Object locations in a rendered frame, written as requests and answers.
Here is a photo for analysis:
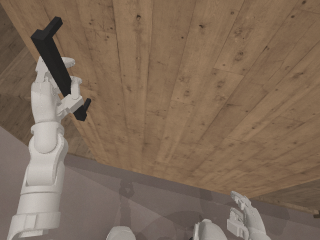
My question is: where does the right robot hand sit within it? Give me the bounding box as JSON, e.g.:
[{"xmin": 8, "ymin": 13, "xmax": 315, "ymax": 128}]
[{"xmin": 227, "ymin": 191, "xmax": 267, "ymax": 240}]

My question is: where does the wardrobe door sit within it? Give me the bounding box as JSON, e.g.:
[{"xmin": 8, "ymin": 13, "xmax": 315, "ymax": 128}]
[
  {"xmin": 259, "ymin": 179, "xmax": 320, "ymax": 211},
  {"xmin": 0, "ymin": 0, "xmax": 320, "ymax": 199}
]

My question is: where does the handle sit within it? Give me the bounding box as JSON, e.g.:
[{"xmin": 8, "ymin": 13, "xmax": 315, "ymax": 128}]
[{"xmin": 30, "ymin": 16, "xmax": 91, "ymax": 122}]

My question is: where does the left robot forearm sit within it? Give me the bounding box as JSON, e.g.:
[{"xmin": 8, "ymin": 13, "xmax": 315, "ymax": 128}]
[{"xmin": 7, "ymin": 121, "xmax": 69, "ymax": 240}]

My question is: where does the robot left thigh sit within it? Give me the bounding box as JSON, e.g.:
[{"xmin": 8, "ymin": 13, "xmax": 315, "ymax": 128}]
[{"xmin": 106, "ymin": 226, "xmax": 136, "ymax": 240}]

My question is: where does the left robot hand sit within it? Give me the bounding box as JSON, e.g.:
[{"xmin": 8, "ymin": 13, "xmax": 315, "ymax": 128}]
[{"xmin": 31, "ymin": 56, "xmax": 84, "ymax": 124}]

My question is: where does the robot right thigh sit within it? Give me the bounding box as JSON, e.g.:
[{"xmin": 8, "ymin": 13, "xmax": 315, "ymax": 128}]
[{"xmin": 192, "ymin": 221, "xmax": 228, "ymax": 240}]

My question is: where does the robot thigh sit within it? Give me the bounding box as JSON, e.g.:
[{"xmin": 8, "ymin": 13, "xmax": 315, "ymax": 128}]
[
  {"xmin": 106, "ymin": 226, "xmax": 136, "ymax": 240},
  {"xmin": 192, "ymin": 221, "xmax": 228, "ymax": 240}
]

